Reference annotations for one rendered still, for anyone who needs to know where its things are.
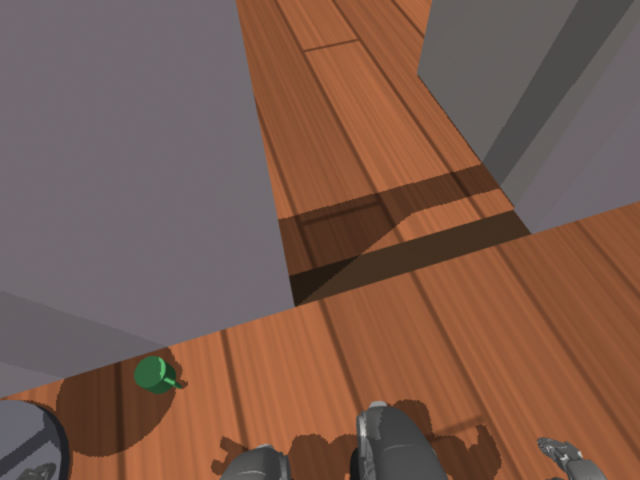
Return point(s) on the right robot hand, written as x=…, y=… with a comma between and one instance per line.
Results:
x=570, y=460

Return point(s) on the mug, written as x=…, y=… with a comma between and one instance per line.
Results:
x=155, y=375

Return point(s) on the left robot hand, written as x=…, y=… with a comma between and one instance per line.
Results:
x=43, y=472

